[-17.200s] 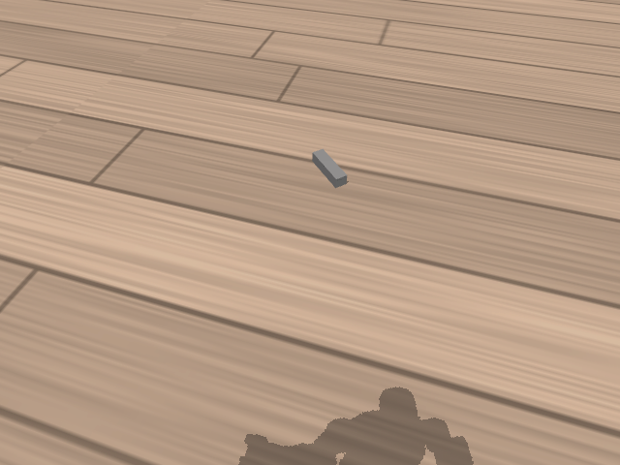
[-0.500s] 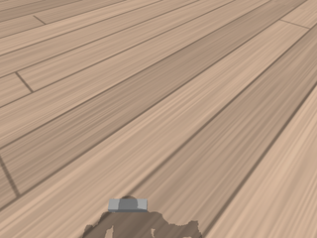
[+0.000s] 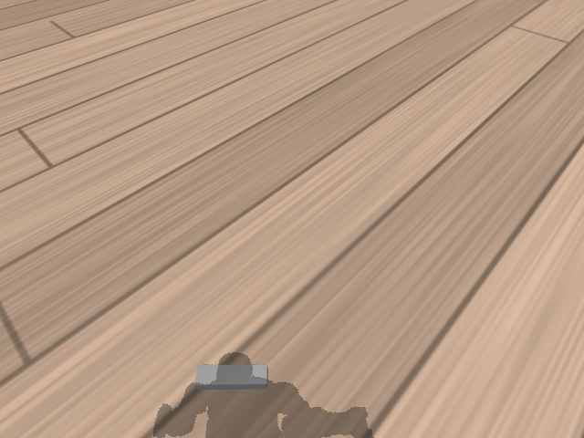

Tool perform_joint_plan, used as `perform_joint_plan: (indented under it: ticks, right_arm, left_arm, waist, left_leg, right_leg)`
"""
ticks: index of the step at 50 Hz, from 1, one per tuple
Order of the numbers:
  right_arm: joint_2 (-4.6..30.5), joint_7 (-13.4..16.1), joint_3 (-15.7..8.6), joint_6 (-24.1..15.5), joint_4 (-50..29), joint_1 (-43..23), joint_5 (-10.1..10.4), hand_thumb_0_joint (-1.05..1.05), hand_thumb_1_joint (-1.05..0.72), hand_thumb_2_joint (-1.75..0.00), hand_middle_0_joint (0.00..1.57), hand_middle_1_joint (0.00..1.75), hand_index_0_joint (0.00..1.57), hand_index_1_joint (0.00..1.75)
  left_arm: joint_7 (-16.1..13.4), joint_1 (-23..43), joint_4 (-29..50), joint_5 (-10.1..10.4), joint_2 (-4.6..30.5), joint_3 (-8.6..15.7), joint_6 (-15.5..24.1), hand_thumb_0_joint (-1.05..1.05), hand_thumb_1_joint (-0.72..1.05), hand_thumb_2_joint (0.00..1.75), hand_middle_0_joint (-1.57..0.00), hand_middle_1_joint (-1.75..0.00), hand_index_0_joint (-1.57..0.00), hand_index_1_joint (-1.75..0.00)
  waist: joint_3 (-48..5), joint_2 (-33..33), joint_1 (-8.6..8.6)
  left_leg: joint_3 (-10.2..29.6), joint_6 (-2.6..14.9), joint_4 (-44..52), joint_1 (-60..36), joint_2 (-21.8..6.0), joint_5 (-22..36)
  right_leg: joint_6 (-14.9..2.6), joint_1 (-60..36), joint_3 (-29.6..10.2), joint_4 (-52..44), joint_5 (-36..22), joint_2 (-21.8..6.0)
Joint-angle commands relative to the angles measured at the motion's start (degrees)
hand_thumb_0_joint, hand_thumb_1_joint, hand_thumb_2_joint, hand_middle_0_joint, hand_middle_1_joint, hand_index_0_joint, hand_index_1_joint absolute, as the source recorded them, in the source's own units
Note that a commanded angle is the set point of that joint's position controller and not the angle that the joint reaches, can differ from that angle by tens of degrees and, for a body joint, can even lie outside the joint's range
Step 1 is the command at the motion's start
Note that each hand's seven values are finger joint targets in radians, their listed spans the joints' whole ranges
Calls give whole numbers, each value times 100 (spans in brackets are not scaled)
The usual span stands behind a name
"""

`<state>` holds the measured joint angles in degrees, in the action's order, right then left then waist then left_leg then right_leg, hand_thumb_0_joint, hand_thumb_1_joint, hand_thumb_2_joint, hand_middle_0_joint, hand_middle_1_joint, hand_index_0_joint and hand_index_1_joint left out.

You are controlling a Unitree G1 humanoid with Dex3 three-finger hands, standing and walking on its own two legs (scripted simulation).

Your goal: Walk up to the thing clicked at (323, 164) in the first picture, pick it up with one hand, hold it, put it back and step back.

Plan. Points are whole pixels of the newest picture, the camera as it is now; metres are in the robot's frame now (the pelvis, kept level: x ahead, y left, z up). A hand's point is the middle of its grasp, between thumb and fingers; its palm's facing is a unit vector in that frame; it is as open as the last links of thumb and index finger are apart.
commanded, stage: stand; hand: left
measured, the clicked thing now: (232, 377) +0.41 +0.19 -0.75
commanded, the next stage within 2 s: rise first in 1.84 s
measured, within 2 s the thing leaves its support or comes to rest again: neither
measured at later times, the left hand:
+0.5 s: hand out of the picture +0.10 +0.25 -0.15, palm faces -0.03 -0.94 -0.34, open 7.4 cm
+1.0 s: hand out of the picture +0.10 +0.25 -0.15, palm faces -0.03 -0.94 -0.34, open 7.4 cm
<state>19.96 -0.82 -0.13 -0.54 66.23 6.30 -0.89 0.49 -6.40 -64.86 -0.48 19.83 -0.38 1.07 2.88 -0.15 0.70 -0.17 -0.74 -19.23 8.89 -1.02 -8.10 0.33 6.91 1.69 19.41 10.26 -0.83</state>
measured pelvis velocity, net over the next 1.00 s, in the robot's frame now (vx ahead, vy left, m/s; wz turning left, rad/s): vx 0.03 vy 0.00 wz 0.00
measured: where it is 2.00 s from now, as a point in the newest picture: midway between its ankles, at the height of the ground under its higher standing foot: outside the picture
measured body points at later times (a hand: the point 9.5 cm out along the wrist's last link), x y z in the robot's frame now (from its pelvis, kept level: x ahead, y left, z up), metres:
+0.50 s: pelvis +0.02 +0.00 +0.00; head +0.04 +0.00 +0.45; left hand +0.11 +0.30 -0.13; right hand +0.10 -0.30 -0.13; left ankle +0.03 +0.13 -0.75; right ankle +0.01 -0.12 -0.75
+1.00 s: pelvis +0.03 +0.00 +0.00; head +0.04 +0.00 +0.45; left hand +0.11 +0.30 -0.13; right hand +0.11 -0.30 -0.13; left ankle +0.03 +0.13 -0.75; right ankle +0.01 -0.12 -0.75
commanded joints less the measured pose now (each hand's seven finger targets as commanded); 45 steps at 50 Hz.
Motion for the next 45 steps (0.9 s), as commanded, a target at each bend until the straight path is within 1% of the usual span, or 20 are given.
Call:
perform_joint_plan:
  ticks: [1, 3, 4, 6, 7, 9, 12, 15, 17, 18, 20, 21, 23, 24, 26, 28, 33, 35, 39, 45]
  right_arm:
    - [1219, 78, -170, -119, -330, -262, 43, 0, -90, -90, 20, 30, 20, 30]
    - [1217, 79, -170, -130, -347, -264, 32, 0, -90, -90, 20, 30, 20, 30]
    - [1215, 88, -159, -129, -332, -260, 37, 0, -90, -90, 20, 30, 20, 30]
    - [1250, 94, -172, -134, -363, -337, 37, 0, -90, -90, 20, 30, 20, 30]
    - [1215, 94, -159, -133, -359, -306, 42, 0, -90, -90, 20, 30, 20, 30]
    - [1216, 107, -153, -132, -343, -312, 42, 0, -90, -90, 20, 30, 20, 30]
    - [1232, 112, -160, -126, -361, -358, 31, 0, -90, -90, 20, 30, 20, 30]
    - [1240, 109, -165, -120, -353, -394, 44, 0, -90, -90, 20, 30, 20, 30]
    - [1239, 107, -176, -127, -371, -381, 35, 0, -90, -90, 20, 30, 20, 30]
    - [1256, 105, -175, -133, -376, -430, 39, 0, -90, -90, 20, 30, 20, 30]
    - [1213, 113, -170, -140, -367, -380, 35, 0, -90, -90, 20, 30, 20, 30]
    - [1235, 118, -167, -147, -366, -339, 32, 0, -90, -90, 20, 30, 20, 30]
    - [1281, 128, -177, -144, -369, -439, 41, 0, -90, -90, 20, 30, 20, 30]
    - [1247, 128, -184, -147, -393, -421, 30, 0, -90, -90, 20, 30, 20, 30]
    - [1234, 132, -174, -139, -382, -400, 43, 0, -90, -90, 20, 30, 20, 30]
    - [1241, 137, -188, -142, -399, -403, 39, 0, -90, -90, 20, 30, 20, 30]
    - [1199, 135, -169, -119, -402, -443, 44, 0, -90, -90, 20, 30, 20, 30]
    - [1200, 131, -171, -127, -409, -398, 40, 0, -90, -90, 20, 30, 20, 30]
    - [1245, 136, -184, -122, -421, -438, 57, 0, -90, -90, 20, 30, 20, 30]
    - [1216, 132, -170, -113, -431, -379, 50, 0, -90, -90, 20, 30, 20, 30]
  left_arm:
    - [-64, 226, 312, 15, 1243, 234, 103, 0, 90, 90, -20, -30, -20, -30]
    - [-66, 247, 325, 21, 1245, 235, 111, 0, 90, 90, -20, -30, -20, -30]
    - [-62, 295, 316, 15, 1250, 238, 101, 0, 90, 90, -20, -30, -20, -30]
    - [-72, 270, 329, 12, 1264, 243, 111, 0, 90, 90, -20, -30, -20, -30]
    - [-72, 305, 324, 16, 1256, 238, 105, 0, 90, 90, -20, -30, -20, -30]
    - [-69, 286, 309, 10, 1234, 236, 88, 0, 90, 90, -20, -30, -20, -30]
    - [-75, 356, 337, 2, 1251, 247, 84, 0, 90, 90, -20, -30, -20, -30]
    - [-68, 298, 304, 4, 1205, 233, 72, 0, 90, 90, -20, -30, -20, -30]
    - [-74, 368, 333, 6, 1249, 250, 84, 0, 90, 90, -20, -30, -20, -30]
    - [-74, 292, 325, 4, 1222, 237, 97, 0, 90, 90, -20, -30, -20, -30]
    - [-81, 321, 312, 8, 1262, 255, 90, 0, 90, 90, -20, -30, -20, -30]
    - [-79, 351, 324, 4, 1238, 254, 88, 0, 90, 90, -20, -30, -20, -30]
    - [-78, 309, 317, 14, 1204, 249, 76, 0, 90, 90, -20, -30, -20, -30]
    - [-83, 302, 324, 2, 1249, 262, 80, 0, 90, 90, -20, -30, -20, -30]
    - [-86, 305, 309, 4, 1245, 261, 72, 0, 90, 90, -20, -30, -20, -30]
    - [-91, 274, 314, 0, 1250, 266, 76, 0, 90, 90, -20, -30, -20, -30]
    - [-96, 267, 303, 6, 1229, 264, 61, 0, 90, 90, -20, -30, -20, -30]
    - [-99, 310, 323, 12, 1274, 283, 65, 0, 90, 90, -20, -30, -20, -30]
    - [-98, 222, 308, -3, 1229, 269, 69, 0, 90, 90, -20, -30, -20, -30]
    - [-99, 271, 313, 7, 1246, 283, 71, 0, 90, 90, -20, -30, -20, -30]
  waist:
    - [-378, 12, -43]
    - [-460, -41, -36]
    - [-405, -14, -30]
    - [-583, -4, -61]
    - [-530, 20, -31]
    - [-432, -19, -45]
    - [-438, 12, -48]
    - [-399, -49, -66]
    - [-498, -16, -41]
    - [-597, -32, -80]
    - [-562, 36, -38]
    - [-579, -4, -36]
    - [-536, -76, -79]
    - [-676, -31, -64]
    - [-572, 33, -64]
    - [-672, 31, -65]
    - [-457, -15, -68]
    - [-513, 3, -52]
    - [-488, 3, -81]
    - [-444, 45, -55]
  left_leg:
    - [566, 158, 316, -175, -625, 275]
    - [555, 147, 290, -225, -641, 495]
    - [563, 136, 347, -146, -637, 409]
    - [540, 152, 246, -349, -667, 827]
    - [546, 137, 272, -279, -664, 778]
    - [533, 126, 313, -299, -665, 609]
    - [531, 131, 330, -264, -669, 655]
    - [539, 110, 361, -310, -659, 506]
    - [524, 131, 323, -303, -670, 701]
    - [519, 155, 274, -439, -696, 935]
    - [508, 141, 296, -418, -688, 910]
    - [491, 137, 306, -402, -691, 1046]
    - [499, 143, 297, -432, -690, 1027]
    - [480, 155, 247, -536, -713, 1228]
    - [494, 138, 312, -492, -698, 1141]
    - [471, 161, 246, -593, -718, 1289]
    - [479, 130, 340, -489, -678, 978]
    - [479, 127, 338, -503, -688, 1092]
    - [489, 156, 317, -518, -689, 972]
    - [470, 155, 329, -494, -675, 876]
  right_leg:
    - [-111, 58, -638, -467, -231, -688]
    - [-111, -45, -627, -434, -435, -705]
    - [-89, -40, -609, -446, -377, -681]
    - [-85, -133, -601, -399, -800, -715]
    - [-79, -128, -572, -395, -723, -696]
    - [-76, -26, -592, -449, -547, -689]
    - [-83, -84, -564, -436, -584, -691]
    - [-85, 4, -574, -487, -394, -671]
    - [-103, -149, -579, -447, -628, -703]
    - [-96, -184, -569, -430, -881, -721]
    - [-100, -205, -567, -411, -859, -711]
    - [-92, -250, -556, -390, -980, -715]
    - [-82, -224, -554, -416, -955, -715]
    - [-100, -294, -547, -357, -1153, -734]
    - [-85, -219, -511, -383, -1010, -698]
    - [-96, -285, -527, -355, -1203, -732]
    - [-93, -188, -520, -441, -896, -700]
    - [-115, -225, -541, -411, -1002, -722]
    - [-102, -213, -533, -471, -926, -711]
    - [-112, -201, -549, -503, -821, -721]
